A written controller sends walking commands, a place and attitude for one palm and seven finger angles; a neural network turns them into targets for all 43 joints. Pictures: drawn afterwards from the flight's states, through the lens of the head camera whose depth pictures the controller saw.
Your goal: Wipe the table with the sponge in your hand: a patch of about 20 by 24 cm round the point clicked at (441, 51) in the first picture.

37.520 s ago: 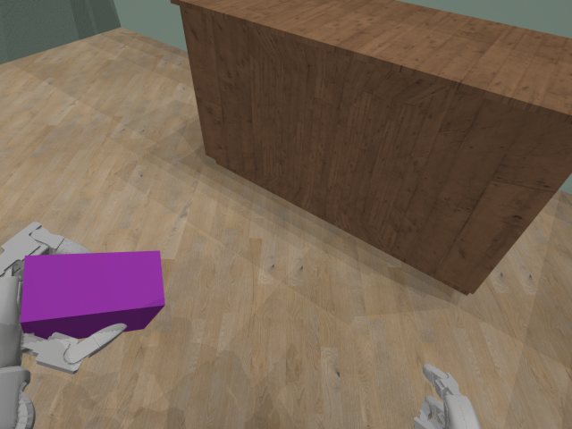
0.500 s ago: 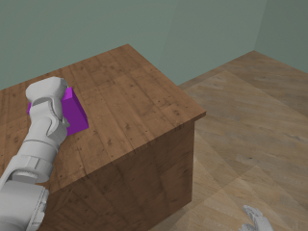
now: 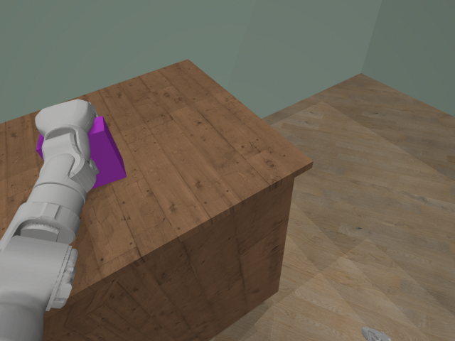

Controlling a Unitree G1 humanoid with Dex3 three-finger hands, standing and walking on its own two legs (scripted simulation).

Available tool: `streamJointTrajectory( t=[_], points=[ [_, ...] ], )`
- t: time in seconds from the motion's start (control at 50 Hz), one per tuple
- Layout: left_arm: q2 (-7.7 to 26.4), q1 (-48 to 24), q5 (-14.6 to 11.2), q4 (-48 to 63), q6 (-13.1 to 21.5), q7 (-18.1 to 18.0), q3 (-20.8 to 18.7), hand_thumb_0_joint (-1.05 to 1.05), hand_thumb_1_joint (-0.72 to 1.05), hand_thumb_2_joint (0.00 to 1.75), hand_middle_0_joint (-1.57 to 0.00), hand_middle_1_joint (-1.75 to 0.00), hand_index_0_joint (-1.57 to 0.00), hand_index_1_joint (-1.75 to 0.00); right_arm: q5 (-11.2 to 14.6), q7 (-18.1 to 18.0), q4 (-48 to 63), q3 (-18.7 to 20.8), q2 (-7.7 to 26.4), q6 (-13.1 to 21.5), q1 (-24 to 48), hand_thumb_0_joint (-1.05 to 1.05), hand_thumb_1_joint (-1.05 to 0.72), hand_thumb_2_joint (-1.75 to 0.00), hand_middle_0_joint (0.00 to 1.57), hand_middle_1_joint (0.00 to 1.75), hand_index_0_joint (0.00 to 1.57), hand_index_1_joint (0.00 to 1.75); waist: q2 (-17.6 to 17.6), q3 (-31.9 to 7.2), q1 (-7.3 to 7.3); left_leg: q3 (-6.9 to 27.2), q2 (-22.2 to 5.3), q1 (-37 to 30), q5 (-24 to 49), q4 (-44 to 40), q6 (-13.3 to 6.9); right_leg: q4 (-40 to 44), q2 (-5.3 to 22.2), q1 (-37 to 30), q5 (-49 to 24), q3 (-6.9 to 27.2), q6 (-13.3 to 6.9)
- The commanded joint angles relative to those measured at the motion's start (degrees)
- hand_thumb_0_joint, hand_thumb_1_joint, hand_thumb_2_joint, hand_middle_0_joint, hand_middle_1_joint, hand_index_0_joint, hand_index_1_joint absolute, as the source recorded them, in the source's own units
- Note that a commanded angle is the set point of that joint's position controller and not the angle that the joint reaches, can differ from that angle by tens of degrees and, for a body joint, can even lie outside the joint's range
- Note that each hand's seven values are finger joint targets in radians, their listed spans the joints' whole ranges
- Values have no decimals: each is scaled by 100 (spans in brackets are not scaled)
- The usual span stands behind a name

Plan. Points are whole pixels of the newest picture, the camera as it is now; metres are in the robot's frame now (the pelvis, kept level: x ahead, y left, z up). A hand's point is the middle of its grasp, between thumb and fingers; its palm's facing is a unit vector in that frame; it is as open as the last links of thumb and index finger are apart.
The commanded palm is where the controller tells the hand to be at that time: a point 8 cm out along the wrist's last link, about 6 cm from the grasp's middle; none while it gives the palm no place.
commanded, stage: wipe back along the third lane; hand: left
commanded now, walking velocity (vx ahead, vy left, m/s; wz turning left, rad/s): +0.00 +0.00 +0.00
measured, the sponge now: (90, 163) +0.42 +0.28 +0.11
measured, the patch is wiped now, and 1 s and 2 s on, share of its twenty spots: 1.00 1.00 1.00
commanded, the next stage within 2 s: slide back across to the middle lane in 1.56 s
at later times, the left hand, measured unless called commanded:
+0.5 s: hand (79, 150) +0.41 +0.28 +0.16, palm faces +0.13 -0.03 -0.99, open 10.1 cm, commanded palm +0.36 +0.25 +0.18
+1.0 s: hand (92, 162) +0.37 +0.24 +0.17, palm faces +0.29 -0.18 -0.94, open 10.1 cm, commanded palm +0.31 +0.21 +0.18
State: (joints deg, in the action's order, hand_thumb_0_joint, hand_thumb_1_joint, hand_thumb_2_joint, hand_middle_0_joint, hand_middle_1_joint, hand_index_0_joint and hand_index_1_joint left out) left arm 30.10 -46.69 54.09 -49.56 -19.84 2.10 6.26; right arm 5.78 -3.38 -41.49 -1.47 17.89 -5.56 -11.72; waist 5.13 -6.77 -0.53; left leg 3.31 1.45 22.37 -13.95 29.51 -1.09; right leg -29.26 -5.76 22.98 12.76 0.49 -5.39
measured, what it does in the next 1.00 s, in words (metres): shifts its weight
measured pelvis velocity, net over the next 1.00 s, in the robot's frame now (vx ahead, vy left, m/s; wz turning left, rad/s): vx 0.04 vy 0.06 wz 0.01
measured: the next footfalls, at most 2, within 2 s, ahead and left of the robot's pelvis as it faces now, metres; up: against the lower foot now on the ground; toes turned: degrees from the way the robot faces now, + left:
none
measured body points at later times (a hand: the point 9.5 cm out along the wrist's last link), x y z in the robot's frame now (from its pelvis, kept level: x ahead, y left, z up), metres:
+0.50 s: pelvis +0.03 +0.05 +0.00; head +0.01 +0.01 +0.45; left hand +0.40 +0.28 +0.21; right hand +0.27 -0.15 -0.08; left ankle +0.01 +0.13 -0.73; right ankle +0.02 -0.05 -0.73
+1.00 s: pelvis +0.04 +0.06 +0.00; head +0.01 +0.02 +0.45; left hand +0.35 +0.24 +0.22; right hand +0.29 -0.11 -0.08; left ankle +0.01 +0.13 -0.73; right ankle +0.01 -0.05 -0.73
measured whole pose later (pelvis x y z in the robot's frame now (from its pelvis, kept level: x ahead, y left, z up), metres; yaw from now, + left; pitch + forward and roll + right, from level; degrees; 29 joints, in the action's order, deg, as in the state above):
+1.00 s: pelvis +0.04 +0.06 +0.00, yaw +1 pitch +1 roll +0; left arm 16.5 -21.3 53.6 3.8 -43.8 -3.8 22.4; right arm 6.3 4.7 -34.6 -4.1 13.9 -13.4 -0.4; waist 5.6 -6.3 6.6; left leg 2.4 5.4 14.5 -18.8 32.1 -4.1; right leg -32.1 -1.5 14.7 18.8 -0.3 -1.7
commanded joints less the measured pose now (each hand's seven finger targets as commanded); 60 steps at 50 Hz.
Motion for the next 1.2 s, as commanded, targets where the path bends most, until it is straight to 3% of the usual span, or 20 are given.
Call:
streamJointTrajectory(
  t=[0.0, 0.14, 0.22, 0.24, 0.32, 0.36, 0.4, 0.44, 0.46, 0.5, 0.56, 0.62, 0.66, 0.7, 0.76, 0.78, 0.96, 1.0, 1.08, 1.18],
  points=[
    [787, -890, 70, 518, -203, -254, 67, 0, 10, 130, -120, -160, -120, -160, 6, 42, 878, 186, 547, 259, 756, 0, -90, -90, 20, 30, 20, 30, -1107, -904, 153, -231, 116, 196, 86, -379, -250, 798, 690, -1297, -342, 485, 455],
    [248, -575, -232, 1105, -781, -416, 263, 0, 10, 130, -120, -160, -120, -160, 52, 122, 880, 157, 494, 324, 1160, 0, -90, -90, 20, 30, 20, 30, -1222, -746, 210, -220, 93, -228, 150, -581, -234, 899, 600, -1182, -197, 230, 449],
    [-125, -356, -332, 1514, -1194, -424, 450, 0, 10, 130, -120, -160, -120, -160, 58, 194, 925, 118, 447, 304, 1415, 0, -90, -90, 20, 30, 20, 30, -1083, -794, 274, -168, 66, -539, 424, -650, -200, 804, 545, -1180, -415, 35, 389],
    [-408, -347, -355, 1664, -1320, -407, 666, 0, 10, 130, -120, -160, -120, -160, 73, 222, 968, 103, 407, 287, 1524, 0, -90, -90, 20, 30, 20, 30, -1035, -743, 268, -159, 64, -605, 478, -652, -188, 785, 539, -1128, -453, -17, 378],
    [-840, -248, -431, 2145, -1760, -359, 930, 0, 10, 130, -120, -160, -120, -160, 70, 322, 1040, 76, 351, 213, 1788, 0, -90, -90, 20, 30, 20, 30, -906, -884, 293, -75, 29, -949, 916, -594, -151, 617, 494, -1117, -863, -165, 301],
    [-761, -149, -475, 2476, -1933, -301, 810, 0, 10, 130, -120, -160, -120, -160, 60, 355, 1127, 31, 329, 166, 1994, 0, -90, -90, 20, 30, 20, 30, -906, -1012, 392, -25, -13, -1044, 1175, -580, -144, 535, 493, -1202, -1129, -193, 251],
    [-1122, -215, -432, 2628, -2111, -225, 1188, 0, 10, 130, -120, -160, -120, -160, 64, 397, 1114, 34, 324, 85, 2019, 0, -90, -90, 20, 30, 20, 30, -932, -953, 265, -29, -21, -1157, 1344, -505, -116, 449, 482, -1138, -1288, -273, 250],
    [-1385, 70, -421, 2916, -2235, -159, 1362, 0, 10, 130, -120, -160, -120, -160, 49, 470, 1205, 35, 274, 29, 2108, 0, -90, -90, 20, 30, 20, 30, -931, -1073, 308, 0, -21, -1291, 1640, -414, -111, 360, 460, -1205, -1539, -301, 214],
    [-1237, 191, -426, 3076, -2264, -130, 1166, 0, 10, 130, -120, -160, -120, -160, 47, 486, 1253, 23, 273, -1, 2191, 0, -90, -90, 20, 30, 20, 30, -862, -1085, 382, 56, -73, -1320, 1809, -407, -103, 312, 448, -1204, -1613, -311, 172],
    [-1674, 240, -391, 3372, -2330, -68, 1598, 0, 10, 130, -120, -160, -120, -160, 39, 574, 1290, 28, 248, -75, 2216, 0, -90, -90, 20, 30, 20, 30, -827, -1048, 296, 97, -91, -1430, 2109, -307, -70, 205, 434, -1120, -1745, -399, 161],
    [-1984, 467, -418, 3948, -2379, 11, 1790, 0, 10, 130, -120, -160, -120, -160, 45, 692, 1444, 18, 188, -145, 2349, 0, -90, -90, 20, 30, 20, 30, -759, -1162, 325, 173, -157, -1555, 2639, -199, -49, 73, 421, -1139, -1903, -440, 132],
    [-2024, 1074, -383, 4447, -2435, 23, 1889, 0, 10, 130, -120, -160, -120, -160, 14, 822, 1490, 34, 201, -232, 2369, 0, -90, -90, 20, 30, 20, 30, -725, -1210, 365, 206, -190, -1672, 3198, -35, -1, -21, 403, -1173, -2150, -452, 121],
    [-2361, 1095, -485, 4987, -2419, 67, 2152, 0, 10, 130, -120, -160, -120, -160, 42, 872, 1641, 21, 127, -292, 2450, 0, -90, -90, 20, 30, 20, 30, -838, -1153, 324, 266, -245, -1676, 3341, -27, -9, -96, 413, -1168, -2118, -507, 122],
    [-2091, 1365, -462, 5111, -2444, 23, 1998, 0, 10, 130, -120, -160, -120, -160, 37, 878, 1627, 9, 174, -357, 2468, 0, -90, -90, 20, 30, 20, 30, -718, -805, 383, 241, -240, -1525, 2772, -127, 8, -27, 383, -1051, -1705, -496, 87],
    [-2223, 1312, -597, 5689, -2353, -25, 2083, 0, 10, 130, -120, -160, -120, -160, 88, 875, 1770, -16, 111, -380, 2529, 0, -90, -90, 20, 30, 20, 30, -718, -816, 375, 309, -279, -1525, 2680, -163, 14, -114, 380, -1066, -1566, -514, 68],
    [-1954, 1509, -528, 5493, -2373, -78, 1892, 0, 10, 130, -120, -160, -120, -160, 55, 853, 1664, -4, 188, -406, 2475, 0, -90, -90, 20, 30, 20, 30, -753, -674, 408, 322, -309, -1484, 2544, -168, 51, -112, 354, -966, -1407, -494, 51],
    [-1992, 1540, -614, 6081, -2262, -343, 1850, 0, 10, 130, -120, -160, -120, -160, 77, 791, 1816, -34, 145, -475, 2505, 0, -90, -90, 20, 30, 20, 30, -755, -842, 419, 294, -300, -1333, 1826, -178, 26, -217, 326, -959, -1054, -413, 12],
    [-1746, 2003, -553, 5903, -2310, -413, 1618, 0, 10, 130, -120, -160, -120, -160, 48, 789, 1747, 1, 195, -507, 2428, 0, -90, -90, 20, 30, 20, 30, -876, -811, 457, 183, -260, -1257, 1782, -131, -5, -176, 338, -1098, -1221, -372, 23],
    [-1854, 2243, -625, 6243, -2326, -440, 1763, 0, 10, 130, -120, -160, -120, -160, 65, 793, 1839, -23, 161, -551, 2535, 0, -90, -90, 20, 30, 20, 30, -811, -743, 442, 123, -237, -1170, 1602, -119, -77, -178, 353, -1160, -1223, -325, 39],
    [-1488, 2830, -674, 6545, -2355, -484, 1381, 0, 10, 130, -120, -160, -120, -160, 60, 734, 1907, -32, 172, -623, 2571, 0, -90, -90, 20, 30, 20, 30, -998, -665, 490, -34, -170, -929, 1376, -117, -138, -73, 381, -1464, -1416, -142, 91]
  ],
)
